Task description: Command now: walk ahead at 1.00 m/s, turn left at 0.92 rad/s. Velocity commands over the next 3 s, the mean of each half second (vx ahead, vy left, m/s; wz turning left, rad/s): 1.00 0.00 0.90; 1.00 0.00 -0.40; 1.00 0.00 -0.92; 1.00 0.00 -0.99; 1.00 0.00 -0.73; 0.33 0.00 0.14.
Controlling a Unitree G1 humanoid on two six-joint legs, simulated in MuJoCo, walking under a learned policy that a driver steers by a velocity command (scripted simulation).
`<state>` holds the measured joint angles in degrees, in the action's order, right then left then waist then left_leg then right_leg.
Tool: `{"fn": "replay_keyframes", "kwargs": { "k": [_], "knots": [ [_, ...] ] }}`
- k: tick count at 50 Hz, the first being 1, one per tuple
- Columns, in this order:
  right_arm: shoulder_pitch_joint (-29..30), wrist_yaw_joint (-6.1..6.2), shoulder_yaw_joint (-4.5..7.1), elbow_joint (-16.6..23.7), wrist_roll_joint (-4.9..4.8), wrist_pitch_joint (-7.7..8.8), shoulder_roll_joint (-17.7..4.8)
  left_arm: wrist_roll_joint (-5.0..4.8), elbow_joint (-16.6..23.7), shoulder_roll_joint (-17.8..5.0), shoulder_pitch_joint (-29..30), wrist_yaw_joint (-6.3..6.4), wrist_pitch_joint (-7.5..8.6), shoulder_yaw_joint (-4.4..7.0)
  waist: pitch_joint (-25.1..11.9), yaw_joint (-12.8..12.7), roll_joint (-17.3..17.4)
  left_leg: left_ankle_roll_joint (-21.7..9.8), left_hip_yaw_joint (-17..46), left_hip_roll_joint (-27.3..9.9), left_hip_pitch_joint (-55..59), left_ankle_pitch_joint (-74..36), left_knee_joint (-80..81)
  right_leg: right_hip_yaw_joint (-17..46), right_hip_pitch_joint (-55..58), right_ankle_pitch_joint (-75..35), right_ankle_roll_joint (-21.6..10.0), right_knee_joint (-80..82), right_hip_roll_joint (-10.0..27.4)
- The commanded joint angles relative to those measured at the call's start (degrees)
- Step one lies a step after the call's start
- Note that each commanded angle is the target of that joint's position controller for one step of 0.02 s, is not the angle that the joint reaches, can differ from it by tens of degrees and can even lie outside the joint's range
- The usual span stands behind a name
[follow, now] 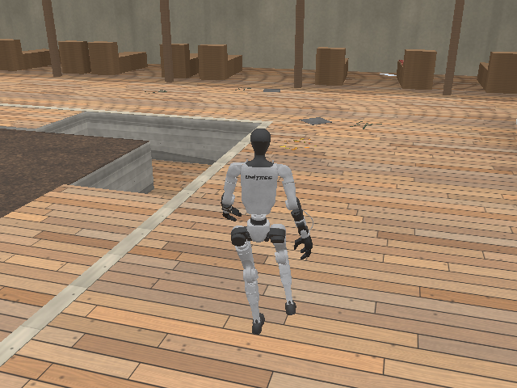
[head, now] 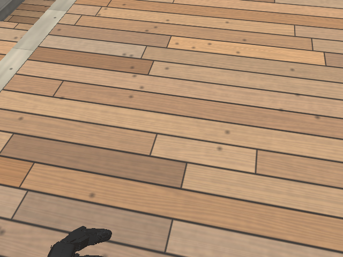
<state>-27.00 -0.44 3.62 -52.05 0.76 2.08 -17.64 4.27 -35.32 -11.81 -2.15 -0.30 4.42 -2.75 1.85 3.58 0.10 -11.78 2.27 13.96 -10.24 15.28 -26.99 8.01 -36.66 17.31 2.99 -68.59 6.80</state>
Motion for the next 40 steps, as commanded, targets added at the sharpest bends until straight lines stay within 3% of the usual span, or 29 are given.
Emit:
{"fn": "replay_keyframes", "kwargs": {
  "k": [1, 3, 6, 8, 9, 10, 11, 12, 13, 14, 15, 16, 17, 19, 21, 24, 26, 28, 30, 31, 32, 33, 34, 35, 36, 37, 38, 39, 40],
  "knots": [
    [5.49, 0.17, 2.25, 6.28, -0.37, 3.04, -8.79, -1.01, 4.61, -7.28, 2.92, -0.63, -0.94, 1.43, 5.83, -3.11, -3.62, -6.97, 19.77, -12.78, -15.98, -7.00, 19.00, -6.55, 6.48, -11.09, 1.76, 16.82, 0.25],
    [3.33, -0.42, 2.82, 5.96, -1.04, 2.95, -9.27, -2.32, 6.02, -6.00, 6.68, -0.81, -0.82, 0.95, 3.75, 0.27, -0.78, -4.15, 18.50, -11.49, -11.16, -15.06, 17.04, -8.02, 9.17, -20.21, 0.92, 27.04, -2.09],
    [1.38, -0.63, 3.56, 5.81, -0.85, 2.61, -10.27, -2.90, 7.32, -7.33, 8.76, -0.54, -0.32, 1.38, 0.94, 2.63, 2.60, -1.89, 20.28, -13.34, -1.58, -25.50, 12.48, -7.85, 11.44, -22.13, -0.36, 35.42, -4.94],
    [2.96, -0.15, 3.97, 6.48, -0.55, 2.53, -11.47, -2.80, 6.13, -10.24, 4.06, 0.10, 0.17, 2.61, -2.54, 0.12, 3.39, 0.58, 21.63, -13.88, 2.53, -35.04, 5.36, -6.84, 19.29, -17.60, -1.19, 39.75, -7.36],
    [4.41, -0.24, 4.32, 6.82, -0.12, 2.62, -13.32, -3.03, 4.16, -13.31, -3.26, 0.77, 0.47, 4.00, -7.55, -3.90, 3.01, 1.94, 21.11, -13.58, 3.71, -41.34, -3.53, -6.63, 27.20, -12.00, -2.00, 39.17, -8.48],
    [8.26, -0.51, 4.50, 7.66, -0.01, 2.99, -14.45, -2.99, 1.35, -15.83, -15.45, 1.59, 0.79, 5.37, -13.24, -11.60, 2.37, 3.26, 19.55, -11.74, -1.41, -40.05, -17.01, -6.04, 40.50, -8.49, -2.90, 38.26, -6.46],
    [10.42, -0.42, 2.88, 9.54, -0.02, 3.80, -8.54, -1.55, -1.00, -20.07, -29.27, 2.87, 1.01, 7.25, -20.94, -16.78, -3.37, 3.50, 15.28, -8.97, -10.51, -22.97, -36.09, 4.43, 54.53, 10.85, -4.44, 37.83, 4.67],
    [4.51, -0.43, 0.35, 12.80, -2.69, 3.69, 0.50, 0.90, -0.75, -24.16, -26.33, 2.64, 0.74, 7.99, -25.51, -9.45, -21.46, 5.25, 8.90, -3.59, -28.09, 15.69, -51.11, 36.40, 63.43, 28.26, -8.68, 50.66, 20.68],
    [5.65, 0.06, -0.14, 12.65, -1.49, 2.66, -3.73, -0.32, -0.12, -20.78, -19.27, 2.16, 0.13, 8.38, -20.50, -7.43, -19.38, 4.37, 6.10, -9.06, -35.39, 9.26, -55.55, 44.35, 57.25, 37.22, -10.68, 55.31, 19.92],
    [10.40, -0.17, 0.49, 12.11, -0.11, 1.77, -6.73, -0.95, 0.68, -14.64, -14.58, 1.90, -0.24, 7.17, -12.50, -7.66, -10.58, 4.69, 4.05, -12.52, -36.27, 3.46, -53.92, 32.35, 49.43, 32.26, -10.01, 54.41, 16.63],
    [12.87, -0.96, 0.58, 12.22, 0.66, 1.22, -6.91, -1.07, -0.52, -11.84, -13.94, 1.58, -0.42, 6.55, -7.71, -7.24, -4.35, 5.28, 3.06, -14.55, -34.87, 0.86, -51.20, 22.03, 42.96, 19.75, -9.32, 53.76, 13.86],
    [15.52, -1.91, 0.51, 12.91, 1.27, 0.62, -5.99, -1.03, -2.36, -10.85, -15.71, 1.55, -0.33, 6.23, -5.04, -7.08, -2.97, 5.61, 2.90, -16.12, -33.91, 0.57, -49.71, 14.27, 39.07, 10.60, -8.14, 54.22, 11.27],
    [15.80, -2.80, 0.07, 14.04, 1.55, -0.14, -4.33, -1.28, -4.49, -9.77, -17.56, 1.51, 0.12, 5.86, -3.45, -5.99, -5.25, 6.00, 2.90, -17.38, -33.78, 0.38, -49.08, 9.39, 36.57, 5.41, -7.69, 54.72, 10.42],
    [18.60, -3.68, -1.03, 16.43, 1.45, -1.46, -1.61, -2.57, -7.54, -7.75, -20.13, 0.55, 1.31, 5.44, -1.13, -4.84, -5.52, 6.07, 2.28, -19.21, -36.48, -0.95, -49.09, 2.28, 34.84, -3.67, -6.62, 56.20, 9.84],
    [22.20, -4.20, -1.72, 19.15, 1.51, -1.90, -1.41, -2.91, -8.43, -8.25, -19.49, -0.04, 2.30, 5.57, 0.52, -3.69, -4.95, 6.34, 1.00, -19.74, -37.37, -5.30, -46.87, -4.75, 32.30, -13.14, -6.40, 58.32, 9.55],
    [26.89, -4.67, -2.93, 21.36, 1.56, -1.06, -1.23, -2.21, -10.27, -9.19, -20.29, -0.33, 3.47, 5.32, 4.79, -2.54, -3.54, 5.98, 1.45, -17.02, -32.47, -12.63, -31.18, -11.84, 26.34, -19.67, -7.18, 63.82, 6.09],
    [30.78, -5.22, -3.52, 21.43, 1.40, -0.46, -1.40, -2.92, -12.03, -10.91, -23.47, -0.36, 3.15, 5.43, 6.34, -4.11, -1.26, 4.85, -5.09, -13.62, -25.37, -14.45, -20.87, -14.92, 25.80, -27.43, -8.11, 68.33, 4.44],
    [33.17, -5.09, -4.16, 21.83, 1.64, 0.35, -1.33, -3.23, -14.11, -14.19, -25.89, -0.30, 2.52, 5.69, 7.54, -3.36, -2.28, 3.38, -8.97, -12.74, -19.62, -12.77, -13.42, -14.82, 30.06, -47.05, -9.62, 66.66, 6.44],
    [27.53, -3.61, -3.22, 19.53, 2.64, 0.79, -3.81, -3.35, -15.59, -18.01, -26.82, 0.26, 1.78, 6.21, 1.05, 0.55, -5.79, 2.42, -9.66, -9.39, -8.61, -6.84, -11.09, -14.68, 36.07, -71.22, -9.98, 54.26, 7.36],
    [16.44, -2.59, -2.01, 16.16, 2.85, 0.96, -6.21, -3.25, -15.87, -19.41, -25.97, 0.72, 1.26, 6.37, -5.31, 6.09, -7.36, 1.68, -7.00, -8.73, 3.37, -4.25, -9.66, -13.69, 35.01, -74.63, -9.73, 40.88, 7.95],
    [5.23, -1.39, -0.55, 12.65, 3.39, 1.24, -9.27, -3.81, -15.21, -19.13, -23.90, 0.78, 1.00, 6.26, -10.71, 12.08, -7.06, 1.12, -2.66, -12.43, 18.82, -5.41, -5.45, -13.71, 26.05, -63.77, -9.14, 23.95, 5.47],
    [0.28, -0.04, 0.92, 10.86, 4.16, 1.47, -14.75, -3.02, -13.14, -11.39, -26.44, 0.10, 1.06, 4.89, -18.76, 8.36, 4.05, 1.98, 14.06, -28.44, 32.61, 8.51, -5.73, -12.16, 12.88, -10.53, -9.55, 2.08, -1.35],
    [1.80, 0.38, 1.51, 12.62, 4.16, 1.61, -16.45, -5.84, -10.85, -7.99, -31.59, 0.10, 1.00, 4.48, -28.14, 3.53, 11.24, -0.65, 40.50, -41.47, 39.22, 15.55, 3.34, -5.02, -0.77, 9.61, -9.42, -14.72, -6.45],
    [3.91, 0.42, 1.30, 11.75, 2.75, 1.58, -12.33, -5.41, -10.02, -13.15, -23.01, 0.50, 0.61, 5.90, -19.76, 5.20, 2.20, 0.49, 34.25, -37.74, 30.23, 12.39, 7.31, -3.21, -5.05, 1.72, -9.79, -14.82, -3.95],
    [7.22, 0.34, 0.36, 10.51, 2.40, 2.23, -8.79, -5.33, -9.40, -11.02, -20.66, 0.04, 0.63, 5.57, -9.45, 2.42, 2.57, 0.62, 25.57, -35.21, 21.12, 6.53, 9.03, -4.13, -6.19, -1.98, -9.46, -11.27, -2.23],
    [9.26, 0.10, 0.09, 9.56, 2.21, 2.85, -6.30, -4.98, -10.53, -9.07, -20.75, -0.41, 0.16, 5.23, -4.21, -0.01, 1.22, 1.52, 18.97, -32.56, 13.66, 1.37, 11.59, -4.16, -4.44, -3.22, -8.85, -8.20, -0.36],
    [10.86, 0.25, -0.32, 9.11, 1.83, 3.29, -4.53, -4.28, -11.85, -8.01, -21.93, -0.91, -0.91, 5.28, -2.03, -2.26, 1.38, 3.33, 12.75, -29.52, 8.32, -0.51, 13.79, -3.98, -1.45, -3.88, -8.40, -6.50, 0.68],
    [10.86, 0.37, -0.57, 8.52, 1.29, 3.78, -3.52, -3.72, -12.35, -6.62, -24.30, -1.46, -2.09, 5.19, -1.84, -4.23, 4.47, 3.27, 9.50, -29.78, 5.19, -1.60, 15.49, -4.25, 0.72, -4.06, -7.69, -5.82, 1.24],
    [10.54, 0.16, -0.84, 7.65, 0.70, 4.46, -1.96, -3.48, -12.20, -6.24, -22.74, -1.76, -3.04, 5.41, -0.30, -4.84, 3.62, 3.86, 6.48, -28.99, 4.07, -4.35, 16.83, -4.24, -0.18, -4.08, -7.47, -5.20, 2.02]
  ]
}}
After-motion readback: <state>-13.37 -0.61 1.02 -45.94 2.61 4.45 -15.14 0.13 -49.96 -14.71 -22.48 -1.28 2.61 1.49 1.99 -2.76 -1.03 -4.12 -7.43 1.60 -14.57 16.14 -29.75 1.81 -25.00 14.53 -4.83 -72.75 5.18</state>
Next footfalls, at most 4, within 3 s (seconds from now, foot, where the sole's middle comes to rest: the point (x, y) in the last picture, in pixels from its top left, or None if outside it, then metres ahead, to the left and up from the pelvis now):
0.22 right None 0.43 -0.19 -0.76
0.64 left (130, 211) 0.70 0.18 -0.76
1.10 right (135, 127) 1.16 0.16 -0.76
1.52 left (112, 75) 1.60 0.30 -0.76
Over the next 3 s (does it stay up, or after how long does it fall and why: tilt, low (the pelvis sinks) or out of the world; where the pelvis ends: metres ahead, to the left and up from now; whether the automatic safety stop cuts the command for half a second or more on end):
stays up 2.23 -0.54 0.01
